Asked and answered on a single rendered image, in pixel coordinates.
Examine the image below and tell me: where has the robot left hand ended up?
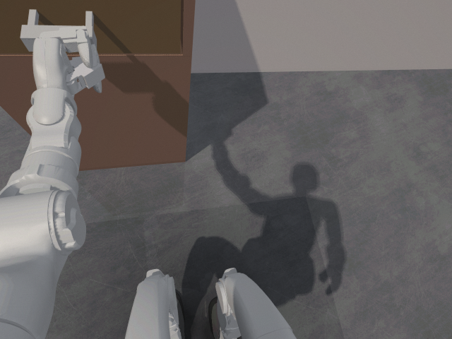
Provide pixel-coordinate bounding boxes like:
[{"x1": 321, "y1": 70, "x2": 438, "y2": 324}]
[{"x1": 32, "y1": 25, "x2": 105, "y2": 99}]

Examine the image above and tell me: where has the robot left thigh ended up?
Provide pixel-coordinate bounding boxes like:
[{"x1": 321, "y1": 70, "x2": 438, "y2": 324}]
[{"x1": 125, "y1": 274, "x2": 177, "y2": 339}]

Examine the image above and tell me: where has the left robot forearm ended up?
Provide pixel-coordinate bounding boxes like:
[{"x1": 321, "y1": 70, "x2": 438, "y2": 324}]
[{"x1": 0, "y1": 88, "x2": 81, "y2": 200}]

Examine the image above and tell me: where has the robot thigh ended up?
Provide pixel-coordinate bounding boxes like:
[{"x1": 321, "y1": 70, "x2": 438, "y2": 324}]
[
  {"x1": 125, "y1": 274, "x2": 177, "y2": 339},
  {"x1": 215, "y1": 273, "x2": 296, "y2": 339}
]

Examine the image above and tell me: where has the cabinet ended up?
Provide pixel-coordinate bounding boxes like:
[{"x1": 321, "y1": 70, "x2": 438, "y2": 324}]
[{"x1": 0, "y1": 0, "x2": 196, "y2": 171}]

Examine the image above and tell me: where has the robot right thigh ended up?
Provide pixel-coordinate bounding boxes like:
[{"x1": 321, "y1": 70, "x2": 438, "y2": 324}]
[{"x1": 215, "y1": 273, "x2": 296, "y2": 339}]

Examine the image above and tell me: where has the robot left upper arm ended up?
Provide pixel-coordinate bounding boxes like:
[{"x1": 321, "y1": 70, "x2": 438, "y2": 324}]
[{"x1": 0, "y1": 189, "x2": 86, "y2": 339}]

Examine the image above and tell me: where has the drawer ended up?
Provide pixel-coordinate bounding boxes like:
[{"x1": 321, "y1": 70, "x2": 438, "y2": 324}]
[{"x1": 0, "y1": 0, "x2": 181, "y2": 54}]

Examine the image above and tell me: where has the handle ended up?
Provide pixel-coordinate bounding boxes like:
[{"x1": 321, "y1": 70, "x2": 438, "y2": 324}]
[{"x1": 20, "y1": 9, "x2": 97, "y2": 52}]

